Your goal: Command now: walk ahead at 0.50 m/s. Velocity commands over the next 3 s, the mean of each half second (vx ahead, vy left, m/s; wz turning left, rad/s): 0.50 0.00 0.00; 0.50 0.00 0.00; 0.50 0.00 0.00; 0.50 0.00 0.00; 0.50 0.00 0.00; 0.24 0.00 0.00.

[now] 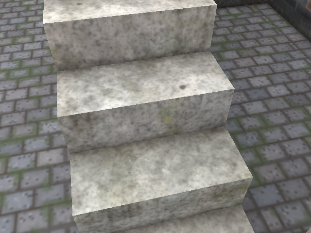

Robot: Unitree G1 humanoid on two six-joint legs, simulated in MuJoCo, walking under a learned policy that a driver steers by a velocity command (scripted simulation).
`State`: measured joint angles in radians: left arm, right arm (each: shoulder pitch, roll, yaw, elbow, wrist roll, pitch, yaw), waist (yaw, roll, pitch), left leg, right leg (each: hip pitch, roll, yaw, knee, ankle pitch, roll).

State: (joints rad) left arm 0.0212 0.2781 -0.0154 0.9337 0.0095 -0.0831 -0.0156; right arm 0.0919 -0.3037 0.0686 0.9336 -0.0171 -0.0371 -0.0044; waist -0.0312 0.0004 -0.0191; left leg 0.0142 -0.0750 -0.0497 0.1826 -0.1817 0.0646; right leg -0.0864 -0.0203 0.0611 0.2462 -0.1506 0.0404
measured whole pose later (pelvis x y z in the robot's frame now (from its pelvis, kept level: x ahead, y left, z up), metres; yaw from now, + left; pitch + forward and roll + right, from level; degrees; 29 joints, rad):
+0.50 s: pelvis +0.00 +0.00 +0.00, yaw +0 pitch -1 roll +0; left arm 0.03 0.30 -0.03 0.95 0.01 -0.08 -0.02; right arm 0.10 -0.33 0.09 0.96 -0.02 -0.03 0.00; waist -0.03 0.00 -0.02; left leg 0.01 -0.08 -0.06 0.18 -0.18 0.07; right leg -0.09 -0.03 0.06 0.24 -0.15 0.05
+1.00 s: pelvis +0.00 +0.01 +0.00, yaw +1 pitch +0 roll +0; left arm 0.05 0.30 -0.03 0.95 0.01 -0.08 -0.02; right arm 0.10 -0.33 0.08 0.97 -0.02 -0.03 0.00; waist -0.03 0.00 -0.03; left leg 0.02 -0.09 -0.06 0.17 -0.17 0.07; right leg -0.08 -0.04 0.05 0.24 -0.15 0.05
